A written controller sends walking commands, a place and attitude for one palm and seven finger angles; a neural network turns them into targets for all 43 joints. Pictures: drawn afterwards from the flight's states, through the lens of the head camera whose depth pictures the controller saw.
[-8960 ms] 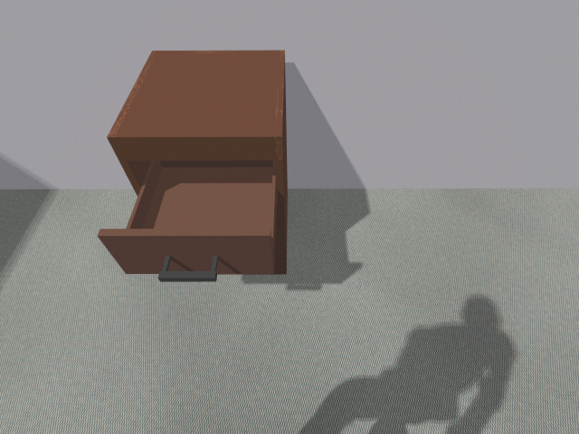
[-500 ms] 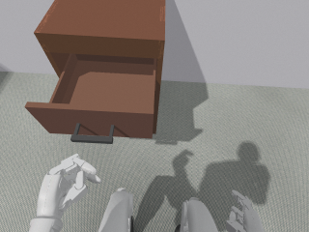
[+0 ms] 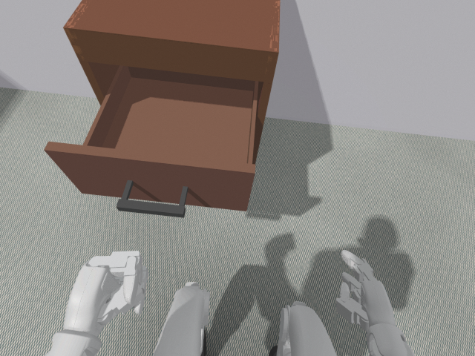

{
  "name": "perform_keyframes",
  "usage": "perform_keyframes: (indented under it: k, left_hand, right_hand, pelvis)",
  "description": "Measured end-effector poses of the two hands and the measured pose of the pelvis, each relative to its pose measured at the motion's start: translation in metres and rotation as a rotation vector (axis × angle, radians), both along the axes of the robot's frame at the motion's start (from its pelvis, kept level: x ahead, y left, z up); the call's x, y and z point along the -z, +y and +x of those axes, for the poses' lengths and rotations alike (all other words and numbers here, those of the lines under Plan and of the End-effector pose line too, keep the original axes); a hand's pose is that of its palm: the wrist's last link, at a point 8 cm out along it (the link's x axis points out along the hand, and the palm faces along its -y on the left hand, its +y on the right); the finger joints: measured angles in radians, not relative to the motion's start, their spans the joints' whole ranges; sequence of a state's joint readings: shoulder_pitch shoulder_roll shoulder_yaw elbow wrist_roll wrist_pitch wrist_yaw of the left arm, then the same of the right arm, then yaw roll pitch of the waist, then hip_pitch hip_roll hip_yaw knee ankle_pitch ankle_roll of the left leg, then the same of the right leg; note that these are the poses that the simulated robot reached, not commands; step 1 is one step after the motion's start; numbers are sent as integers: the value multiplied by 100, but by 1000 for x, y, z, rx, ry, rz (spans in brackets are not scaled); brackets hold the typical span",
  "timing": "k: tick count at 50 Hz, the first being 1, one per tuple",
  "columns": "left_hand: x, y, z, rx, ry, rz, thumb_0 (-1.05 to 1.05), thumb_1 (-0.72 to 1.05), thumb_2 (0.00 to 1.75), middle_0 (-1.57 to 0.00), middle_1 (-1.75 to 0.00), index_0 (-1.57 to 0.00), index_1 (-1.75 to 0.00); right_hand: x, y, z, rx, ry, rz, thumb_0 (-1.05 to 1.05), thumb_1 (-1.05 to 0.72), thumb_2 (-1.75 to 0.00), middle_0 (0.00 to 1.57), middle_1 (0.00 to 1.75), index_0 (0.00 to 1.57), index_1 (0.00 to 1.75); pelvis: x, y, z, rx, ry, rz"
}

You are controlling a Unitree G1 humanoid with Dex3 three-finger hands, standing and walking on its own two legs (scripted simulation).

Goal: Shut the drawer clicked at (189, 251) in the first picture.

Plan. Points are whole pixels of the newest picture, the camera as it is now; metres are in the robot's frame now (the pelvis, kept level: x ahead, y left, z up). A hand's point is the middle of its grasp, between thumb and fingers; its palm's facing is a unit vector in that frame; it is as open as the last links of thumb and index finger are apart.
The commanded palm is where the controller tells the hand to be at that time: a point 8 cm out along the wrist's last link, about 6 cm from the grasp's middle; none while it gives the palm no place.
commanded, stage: raise the hand and make a fist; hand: left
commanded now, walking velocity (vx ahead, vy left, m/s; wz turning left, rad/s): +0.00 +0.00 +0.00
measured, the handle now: (154, 198) +0.40 +0.21 -0.08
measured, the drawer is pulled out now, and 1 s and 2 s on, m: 0.24 0.24 0.24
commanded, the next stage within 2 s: bring the fist close to the handle in 0.48 s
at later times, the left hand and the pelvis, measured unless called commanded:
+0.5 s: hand (134, 294) +0.20 +0.17 +0.02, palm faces -0.01 -1.00 -0.05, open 3.3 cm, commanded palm +0.18 +0.22 +0.02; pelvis +0.00 -0.01 -0.02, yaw +0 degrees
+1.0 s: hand (148, 279) +0.23 +0.17 -0.02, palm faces -0.06 -1.00 -0.04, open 3.3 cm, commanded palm +0.22 +0.22 -0.02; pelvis -0.01 -0.01 -0.04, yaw -1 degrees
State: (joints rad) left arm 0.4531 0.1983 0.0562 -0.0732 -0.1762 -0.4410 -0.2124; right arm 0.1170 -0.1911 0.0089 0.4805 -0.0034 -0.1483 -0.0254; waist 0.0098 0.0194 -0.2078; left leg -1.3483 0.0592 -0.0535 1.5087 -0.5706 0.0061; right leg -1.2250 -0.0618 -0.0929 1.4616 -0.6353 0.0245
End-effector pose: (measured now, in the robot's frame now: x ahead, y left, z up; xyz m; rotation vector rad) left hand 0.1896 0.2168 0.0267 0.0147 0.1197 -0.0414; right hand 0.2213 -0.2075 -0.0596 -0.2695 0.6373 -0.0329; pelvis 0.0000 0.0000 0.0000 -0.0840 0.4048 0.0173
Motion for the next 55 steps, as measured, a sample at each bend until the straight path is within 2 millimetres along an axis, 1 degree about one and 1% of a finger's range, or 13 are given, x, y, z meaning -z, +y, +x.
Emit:
perform_keyframes:
  k: [2,5,10,14,18,21,26,30,33,37,40,45,55]
  left_hand:
    - [6,-2,-1,12,20,-4,1,91,90,-138,-158,-138,-158]
    - [9,2,-3,-3,17,3,2,90,90,-138,-159,-139,-159]
    - [3,12,-3,-42,-38,28,2,90,90,-139,-159,-139,-160]
    - [1,7,-3,-8,-42,24,2,91,90,-139,-160,-140,-160]
    - [6,-1,-1,29,-7,14,2,91,90,-139,-160,-140,-160]
    - [8,1,-2,10,5,21,2,90,90,-139,-160,-140,-160]
    - [2,9,-6,-40,-25,40,2,90,90,-139,-160,-140,-160]
    - [0,7,-8,-24,-38,42,2,91,90,-139,-160,-140,-160]
    - [6,2,-7,3,-29,33,1,91,90,-139,-160,-140,-160]
    - [21,-1,1,10,-22,23,1,90,90,-139,-160,-140,-160]
    - [29,2,9,-3,-38,25,2,90,90,-139,-160,-140,-160]
    - [33,4,19,-3,-72,29,2,90,90,-139,-160,-140,-160]
    - [57,6,32,4,-40,25,2,90,90,-139,-160,-140,-160]
  right_hand:
    - [3,-1,3,2,3,-2,1,-90,-90,21,30,21,30]
    - [9,-5,6,8,12,-10,1,-90,-90,21,30,21,30]
    - [20,-14,5,18,37,-19,1,-90,-90,21,30,21,30]
    - [26,-19,1,32,49,-15,1,-90,-90,21,30,21,30]
    - [28,-25,-4,60,53,-11,1,-90,-90,21,30,21,30]
    - [28,-30,-9,80,57,-12,1,-90,-90,21,30,21,30]
    - [28,-35,-15,91,60,-14,1,-90,-90,21,30,21,30]
    - [28,-38,-18,94,55,-16,1,-90,-90,21,30,21,30]
    - [28,-40,-19,95,45,-20,1,-90,-90,21,30,21,30]
    - [32,-42,-21,94,37,-35,1,-90,-90,21,30,21,30]
    - [37,-44,-23,92,43,-46,1,-90,-90,21,30,21,30]
    - [47,-44,-26,88,68,-49,1,-90,-90,21,30,21,30]
    - [68,-37,-31,71,113,-46,1,-90,-90,21,30,21,30]
  pelvis:
    - [2,-1,2,2,7,0]
    - [7,-3,4,4,16,1]
    - [14,-6,5,4,25,-2]
    - [17,-7,4,3,27,-2]
    - [17,-9,3,8,29,3]
    - [17,-12,2,12,29,6]
    - [17,-15,0,11,25,7]
    - [17,-16,-1,10,21,6]
    - [18,-16,-2,11,21,7]
    - [24,-16,-4,15,32,11]
    - [30,-17,-6,18,40,9]
    - [38,-15,-7,20,50,5]
    - [50,-10,-9,26,83,4]
